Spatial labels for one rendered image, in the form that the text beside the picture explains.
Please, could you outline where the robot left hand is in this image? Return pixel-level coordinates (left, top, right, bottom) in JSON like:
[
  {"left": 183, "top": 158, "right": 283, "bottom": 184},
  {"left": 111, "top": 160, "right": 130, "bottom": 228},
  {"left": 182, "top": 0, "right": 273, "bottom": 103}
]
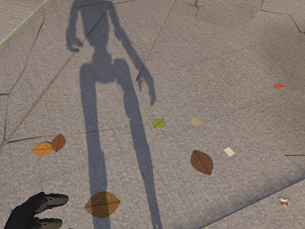
[{"left": 4, "top": 192, "right": 69, "bottom": 229}]

